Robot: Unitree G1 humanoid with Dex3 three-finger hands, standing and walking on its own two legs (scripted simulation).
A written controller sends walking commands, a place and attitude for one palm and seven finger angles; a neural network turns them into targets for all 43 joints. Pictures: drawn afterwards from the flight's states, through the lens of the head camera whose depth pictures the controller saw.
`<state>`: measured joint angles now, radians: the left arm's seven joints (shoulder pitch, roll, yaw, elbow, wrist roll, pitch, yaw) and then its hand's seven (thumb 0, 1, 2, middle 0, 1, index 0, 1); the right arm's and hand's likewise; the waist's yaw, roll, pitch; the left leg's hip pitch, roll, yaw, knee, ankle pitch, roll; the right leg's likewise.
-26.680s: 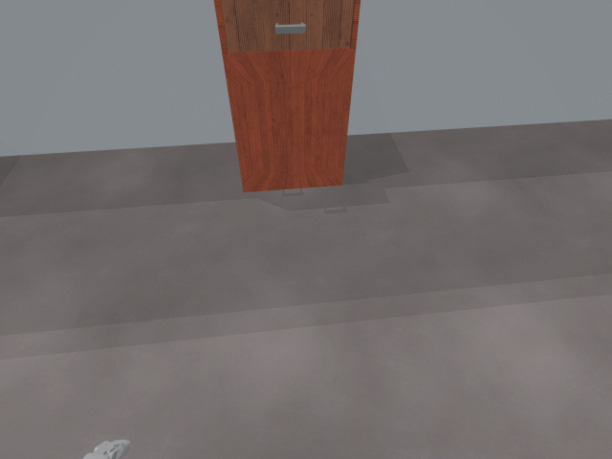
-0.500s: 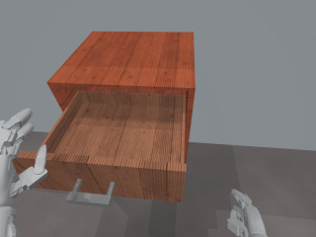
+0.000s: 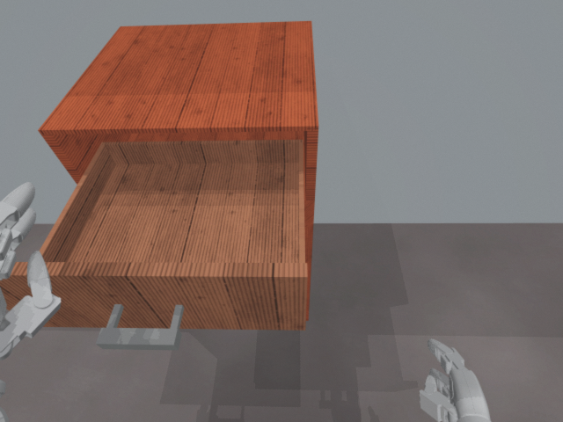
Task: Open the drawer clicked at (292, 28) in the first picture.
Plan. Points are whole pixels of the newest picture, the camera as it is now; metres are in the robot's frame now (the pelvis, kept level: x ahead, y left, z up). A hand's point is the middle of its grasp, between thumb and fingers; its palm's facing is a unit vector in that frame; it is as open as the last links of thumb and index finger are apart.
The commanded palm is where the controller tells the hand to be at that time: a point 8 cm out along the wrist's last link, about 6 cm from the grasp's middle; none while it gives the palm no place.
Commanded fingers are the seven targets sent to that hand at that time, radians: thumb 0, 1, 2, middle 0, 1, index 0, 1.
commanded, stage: step back with the hand held close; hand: left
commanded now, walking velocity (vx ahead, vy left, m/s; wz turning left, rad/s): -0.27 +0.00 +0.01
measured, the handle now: (144, 324) +0.25 +0.22 +0.01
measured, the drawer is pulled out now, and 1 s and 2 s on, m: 0.29 0.29 0.29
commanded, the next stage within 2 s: stop stepping back and stand still in 1.08 s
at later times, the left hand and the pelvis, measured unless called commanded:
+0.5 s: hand out of the picture +0.14 +0.25 +0.18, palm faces +0.39 -0.81 -0.44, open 7.4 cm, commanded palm +0.07 +0.30 +0.20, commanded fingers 0.00 0.90 0.90 -0.20 -0.30 -0.20 -0.30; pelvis -0.06 +0.02 -0.01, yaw +1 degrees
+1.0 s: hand out of the picture +0.05 +0.19 +0.19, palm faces +0.16 -0.81 -0.56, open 7.4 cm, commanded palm -0.02 +0.26 +0.20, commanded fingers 0.00 0.90 0.90 -0.20 -0.30 -0.20 -0.30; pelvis -0.16 -0.01 -0.01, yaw -2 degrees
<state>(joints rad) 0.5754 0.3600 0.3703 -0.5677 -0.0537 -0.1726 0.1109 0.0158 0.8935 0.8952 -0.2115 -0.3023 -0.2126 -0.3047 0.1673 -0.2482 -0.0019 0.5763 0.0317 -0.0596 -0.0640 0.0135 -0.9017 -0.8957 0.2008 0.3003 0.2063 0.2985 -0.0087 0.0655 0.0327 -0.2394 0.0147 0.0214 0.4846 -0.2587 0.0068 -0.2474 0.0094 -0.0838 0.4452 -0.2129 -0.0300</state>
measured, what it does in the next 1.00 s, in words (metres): walks backwards: right foot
